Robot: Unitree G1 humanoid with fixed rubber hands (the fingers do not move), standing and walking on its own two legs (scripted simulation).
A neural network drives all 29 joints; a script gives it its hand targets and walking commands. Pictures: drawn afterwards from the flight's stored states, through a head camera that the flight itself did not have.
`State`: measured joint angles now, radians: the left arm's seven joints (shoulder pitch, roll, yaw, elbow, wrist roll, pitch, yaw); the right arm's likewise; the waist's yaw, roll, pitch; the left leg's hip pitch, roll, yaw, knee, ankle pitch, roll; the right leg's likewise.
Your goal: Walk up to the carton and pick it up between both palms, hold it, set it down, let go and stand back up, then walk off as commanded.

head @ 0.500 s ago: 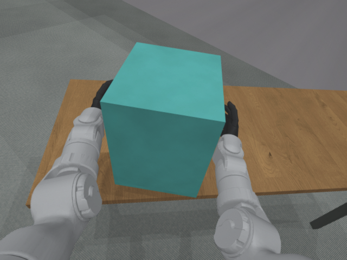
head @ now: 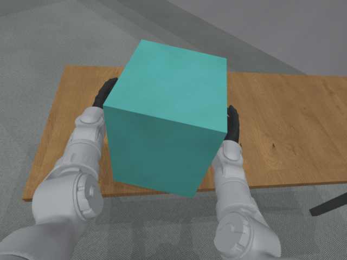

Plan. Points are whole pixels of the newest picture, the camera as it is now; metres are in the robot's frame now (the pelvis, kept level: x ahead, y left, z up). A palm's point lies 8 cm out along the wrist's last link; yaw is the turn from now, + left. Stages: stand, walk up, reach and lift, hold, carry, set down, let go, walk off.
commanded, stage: set down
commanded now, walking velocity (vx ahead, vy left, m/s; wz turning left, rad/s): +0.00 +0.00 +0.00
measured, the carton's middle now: (168, 121) +0.44 +0.00 +0.04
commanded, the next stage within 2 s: none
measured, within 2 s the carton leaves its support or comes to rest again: rests again in 1.46 s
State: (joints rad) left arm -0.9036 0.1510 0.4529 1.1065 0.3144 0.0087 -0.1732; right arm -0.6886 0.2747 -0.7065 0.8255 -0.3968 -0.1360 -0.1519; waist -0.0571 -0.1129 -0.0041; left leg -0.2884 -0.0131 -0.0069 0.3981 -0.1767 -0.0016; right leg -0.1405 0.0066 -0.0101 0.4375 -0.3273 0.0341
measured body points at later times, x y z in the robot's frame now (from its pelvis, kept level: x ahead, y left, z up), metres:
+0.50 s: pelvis -0.01 +0.00 +0.00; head +0.05 +0.04 +0.44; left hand +0.44 +0.16 +0.06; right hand +0.37 -0.15 +0.05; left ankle +0.01 +0.12 -0.74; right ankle -0.09 -0.10 -0.74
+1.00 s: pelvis -0.02 +0.00 +0.00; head +0.05 +0.04 +0.44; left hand +0.43 +0.17 +0.04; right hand +0.38 -0.15 +0.04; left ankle +0.01 +0.12 -0.74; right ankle -0.09 -0.10 -0.74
